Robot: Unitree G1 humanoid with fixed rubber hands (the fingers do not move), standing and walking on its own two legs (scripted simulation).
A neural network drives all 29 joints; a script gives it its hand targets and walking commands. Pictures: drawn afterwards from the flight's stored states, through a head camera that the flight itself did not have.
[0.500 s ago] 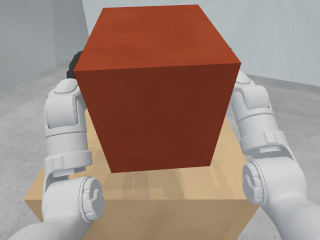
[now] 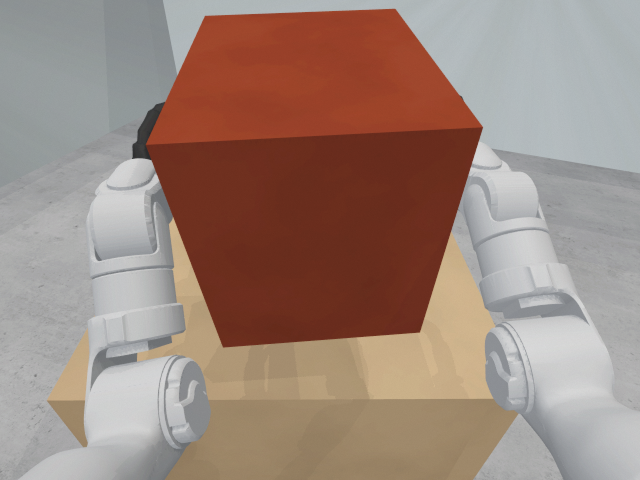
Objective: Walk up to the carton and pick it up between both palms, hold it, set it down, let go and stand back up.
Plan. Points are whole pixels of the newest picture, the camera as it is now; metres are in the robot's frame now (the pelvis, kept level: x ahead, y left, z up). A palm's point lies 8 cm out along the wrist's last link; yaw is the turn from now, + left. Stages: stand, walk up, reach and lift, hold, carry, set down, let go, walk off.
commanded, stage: hold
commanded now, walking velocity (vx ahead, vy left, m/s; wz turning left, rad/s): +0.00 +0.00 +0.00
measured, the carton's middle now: (311, 173) +0.41 -0.01 +0.23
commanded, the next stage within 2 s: none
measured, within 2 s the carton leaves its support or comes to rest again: neither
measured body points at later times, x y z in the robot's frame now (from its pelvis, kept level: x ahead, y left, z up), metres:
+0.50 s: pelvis +0.00 +0.00 +0.00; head -0.08 +0.01 +0.44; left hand +0.37 +0.17 +0.26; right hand +0.39 -0.18 +0.28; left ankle -0.01 +0.11 -0.75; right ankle +0.05 -0.11 -0.75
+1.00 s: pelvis +0.01 -0.01 +0.00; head -0.07 +0.01 +0.44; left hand +0.38 +0.17 +0.27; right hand +0.39 -0.18 +0.27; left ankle -0.01 +0.11 -0.75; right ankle +0.05 -0.11 -0.75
